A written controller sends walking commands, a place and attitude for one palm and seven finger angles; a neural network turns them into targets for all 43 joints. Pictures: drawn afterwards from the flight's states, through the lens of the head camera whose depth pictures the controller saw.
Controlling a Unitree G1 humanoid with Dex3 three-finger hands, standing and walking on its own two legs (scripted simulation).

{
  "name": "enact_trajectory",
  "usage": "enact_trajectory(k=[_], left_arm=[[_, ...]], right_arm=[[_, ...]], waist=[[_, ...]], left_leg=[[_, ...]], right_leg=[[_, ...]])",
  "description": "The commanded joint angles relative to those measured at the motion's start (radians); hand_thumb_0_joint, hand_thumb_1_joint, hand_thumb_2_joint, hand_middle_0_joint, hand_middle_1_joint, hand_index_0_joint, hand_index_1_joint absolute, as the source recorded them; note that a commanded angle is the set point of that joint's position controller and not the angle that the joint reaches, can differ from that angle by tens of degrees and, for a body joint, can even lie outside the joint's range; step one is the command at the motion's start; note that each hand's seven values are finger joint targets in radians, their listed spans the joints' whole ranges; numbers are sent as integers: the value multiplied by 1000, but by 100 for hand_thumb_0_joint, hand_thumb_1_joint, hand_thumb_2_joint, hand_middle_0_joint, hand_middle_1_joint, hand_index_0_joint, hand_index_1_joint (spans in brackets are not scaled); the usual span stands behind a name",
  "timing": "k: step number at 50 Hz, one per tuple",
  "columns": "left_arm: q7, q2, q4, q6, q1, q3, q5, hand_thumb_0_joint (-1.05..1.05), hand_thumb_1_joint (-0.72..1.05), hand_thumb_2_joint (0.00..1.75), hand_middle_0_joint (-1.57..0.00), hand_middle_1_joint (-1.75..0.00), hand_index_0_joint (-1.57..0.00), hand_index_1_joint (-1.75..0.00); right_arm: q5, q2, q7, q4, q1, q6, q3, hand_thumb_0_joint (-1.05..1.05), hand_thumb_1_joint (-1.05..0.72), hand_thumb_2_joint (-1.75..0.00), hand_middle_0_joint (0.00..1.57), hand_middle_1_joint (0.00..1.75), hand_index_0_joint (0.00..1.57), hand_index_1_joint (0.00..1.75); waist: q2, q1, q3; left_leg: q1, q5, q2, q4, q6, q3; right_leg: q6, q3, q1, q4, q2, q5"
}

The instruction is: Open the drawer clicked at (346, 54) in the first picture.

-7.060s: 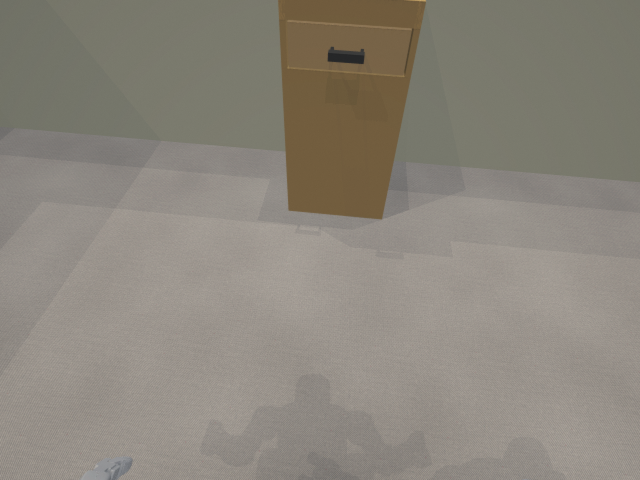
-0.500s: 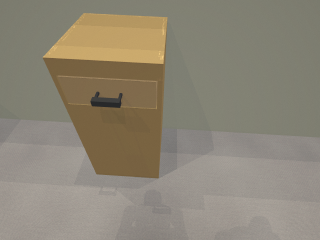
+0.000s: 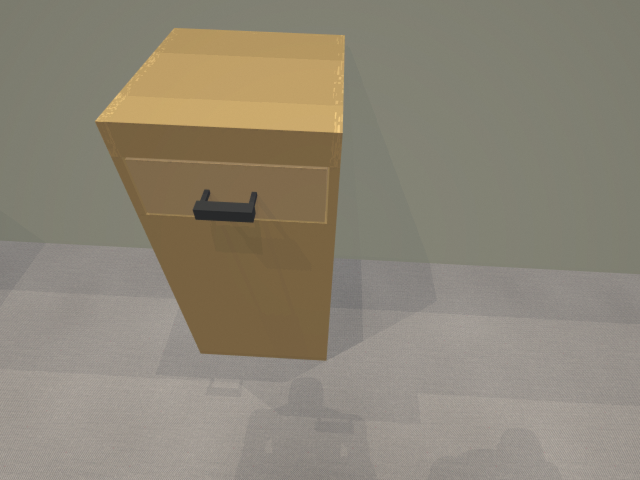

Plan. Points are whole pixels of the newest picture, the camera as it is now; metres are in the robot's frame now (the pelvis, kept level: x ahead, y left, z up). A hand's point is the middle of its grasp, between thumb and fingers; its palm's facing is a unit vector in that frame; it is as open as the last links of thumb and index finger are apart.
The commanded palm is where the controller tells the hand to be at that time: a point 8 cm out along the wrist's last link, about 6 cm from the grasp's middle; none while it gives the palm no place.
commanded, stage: come to a stop and stand still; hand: left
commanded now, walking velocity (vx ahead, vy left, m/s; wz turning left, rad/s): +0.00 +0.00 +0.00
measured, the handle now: (227, 203) +0.60 +0.23 -0.04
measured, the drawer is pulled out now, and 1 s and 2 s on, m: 0.00 0.00 0.00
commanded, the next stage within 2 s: look again from close up in 0.68 s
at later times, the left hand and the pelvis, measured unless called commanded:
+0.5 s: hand out of the picture +0.01 +0.16 -0.18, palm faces +0.04 -0.98 -0.18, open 7.4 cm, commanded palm none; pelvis +0.02 +0.00 +0.00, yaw +0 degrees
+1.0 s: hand out of the picture +0.03 +0.18 -0.18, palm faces +0.02 -0.98 -0.21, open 7.3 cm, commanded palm none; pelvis +0.02 +0.00 -0.01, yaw +0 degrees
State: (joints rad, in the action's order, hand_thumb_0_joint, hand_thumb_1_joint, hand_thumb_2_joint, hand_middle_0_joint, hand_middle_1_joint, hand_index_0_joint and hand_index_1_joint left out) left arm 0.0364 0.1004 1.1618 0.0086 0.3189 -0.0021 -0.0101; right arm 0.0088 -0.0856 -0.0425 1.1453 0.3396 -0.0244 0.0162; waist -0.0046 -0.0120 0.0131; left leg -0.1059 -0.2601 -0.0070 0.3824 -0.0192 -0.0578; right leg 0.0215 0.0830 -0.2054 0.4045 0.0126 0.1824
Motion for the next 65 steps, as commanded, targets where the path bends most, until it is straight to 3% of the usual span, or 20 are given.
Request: enact_trajectory(k=[1, 10, 18, 27, 31, 38, 39, 40, 41, 43, 45, 47, 49, 51, 53, 56, 65], left_arm=[[7, 81, -16, 14, 80, 12, 0, 0, 90, 90, -20, -30, -20, -30], [7, 98, -22, 15, 64, 12, 1, 0, 90, 90, -20, -30, -20, -30], [6, 121, -32, 18, 47, 17, 3, 0, 90, 90, -20, -30, -20, -30], [4, 144, -38, 17, 21, 18, 3, 0, 90, 90, -20, -30, -20, -30], [3, 162, -44, 22, 12, 22, 4, 0, 90, 90, -20, -30, -20, -30], [2, 170, -47, 20, -6, 23, 3, 0, 90, 90, -20, -30, -20, -30], [46, 172, -21, 45, 85, 17, -9, 0, 90, 90, -20, -30, -20, -30], [38, 214, -58, 52, 73, 26, -2, 0, 90, 90, -20, -30, -20, -30], [28, 195, -70, 54, 30, 16, 0, 0, 90, 90, -20, -30, -20, -30], [14, 170, -83, 43, -1, 7, 4, 0, 90, 90, -20, -30, -20, -30], [8, 152, -88, 35, -9, 4, 4, 0, 90, 90, -20, -30, -20, -30], [2, 150, -85, 23, -12, 2, 3, 0, 90, 90, -20, -30, -20, -30], [-1, 142, -84, 16, -10, 0, 3, 0, 90, 90, -20, -30, -20, -30], [-3, 141, -85, 13, -9, 0, 4, 0, 90, 90, -20, -30, -20, -30], [-5, 141, -85, 10, -6, 0, 3, 0, 90, 90, -20, -30, -20, -30], [-6, 142, -85, 9, 4, 2, 4, 0, 90, 90, -20, -30, -20, -30], [-7, 127, -73, 12, 25, 6, 4, 0, 90, 90, -20, -30, -20, -30]], right_arm=[[-1, -100, -8, -9, 93, -10, -20, 0, -90, -90, 20, 30, 20, 30], [-1, -115, -9, -6, 74, -10, -18, 0, -90, -90, 20, 30, 20, 30], [0, -136, -11, -9, 60, -12, -21, 0, -90, -90, 20, 30, 20, 30], [0, -155, -9, -10, 40, -7, -22, 0, -90, -90, 20, 30, 20, 30], [1, -168, -9, -11, 33, -10, -25, 0, -90, -90, 20, 30, 20, 30], [2, -177, -8, -15, 9, -5, -24, 0, -90, -90, 20, 30, 20, 30], [-9, -174, 9, -83, -86, -21, -23, 0, -90, -90, 20, 30, 20, 30], [-4, -136, 11, -114, 2, -6, -23, 0, -90, -90, 20, 30, 20, 30], [-3, -127, 10, -107, 8, -4, -23, 0, -90, -90, 20, 30, 20, 30], [4, -135, 17, -105, 41, -4, -16, 0, -90, -90, 20, 30, 20, 30], [8, -154, 12, -106, 40, -8, -15, 0, -90, -90, 20, 30, 20, 30], [8, -162, 8, -115, 29, -5, -10, 0, -90, -90, 20, 30, 20, 30], [7, -164, 7, -116, 23, -5, -8, 0, -90, -90, 20, 30, 20, 30], [7, -171, 8, -113, 26, -4, -5, 0, -90, -90, 20, 30, 20, 30], [8, -170, 9, -103, 35, -5, -2, 0, -90, -90, 20, 30, 20, 30], [8, -167, 8, -94, 39, -7, 1, 0, -90, -90, 20, 30, 20, 30], [6, -142, 5, -58, 67, -9, 3, 0, -90, -90, 20, 30, 20, 30]], waist=[[21, 4, 74], [8, 6, 81], [21, 6, 44], [8, 6, 64], [15, 7, 29], [20, 5, 57], [-23, -30, 37], [-31, 27, -66], [32, 34, -48], [70, 36, -54], [70, 28, -34], [68, 21, 34], [7, 16, 72], [-13, 17, 108], [16, 11, 122], [-3, 10, 109], [16, 7, 80]], left_leg=[[-92, 135, 127, -106, -12, 106], [-69, 178, 125, -96, -10, 99], [-36, 250, 125, -79, -9, 96], [-37, 219, 126, -84, -7, 96], [-21, 252, 127, -79, -6, 93], [-27, 221, 128, -86, -3, 95], [-121, 294, 125, 162, 21, 24], [-133, -24, 76, 137, 14, 64], [-118, -37, 73, 72, 11, 63], [-96, 93, 99, 36, -2, 82], [-88, 226, 122, 33, -15, 96], [-115, 207, 129, 10, -21, 99], [-136, 158, 125, -11, -26, 103], [-150, 98, 117, -30, -27, 106], [-163, 79, 117, -48, -30, 109], [-158, 55, 110, -52, -32, 106], [-144, 51, 107, -46, -32, 95]], right_leg=[[3, -100, 35, -57, 100, -111], [5, -105, 45, -60, 104, -138], [13, -103, 80, -52, 108, -203], [16, -103, 83, -66, 110, -193], [20, -104, 112, -61, 116, -246], [20, -107, 96, -75, 115, -215], [-16, -149, 104, 14, 167, -737], [35, -196, 182, 29, 228, -696], [58, -181, 145, 40, 218, -626], [52, -117, 88, 45, 140, -267], [44, -100, 76, 63, 110, -214], [38, -93, 41, 54, 95, -117], [32, -92, 31, 42, 90, -77], [30, -105, 8, 28, 87, -40], [28, -101, 10, 30, 84, -15], [28, -109, 19, 27, 86, -13], [32, -116, 34, 27, 90, -33]])
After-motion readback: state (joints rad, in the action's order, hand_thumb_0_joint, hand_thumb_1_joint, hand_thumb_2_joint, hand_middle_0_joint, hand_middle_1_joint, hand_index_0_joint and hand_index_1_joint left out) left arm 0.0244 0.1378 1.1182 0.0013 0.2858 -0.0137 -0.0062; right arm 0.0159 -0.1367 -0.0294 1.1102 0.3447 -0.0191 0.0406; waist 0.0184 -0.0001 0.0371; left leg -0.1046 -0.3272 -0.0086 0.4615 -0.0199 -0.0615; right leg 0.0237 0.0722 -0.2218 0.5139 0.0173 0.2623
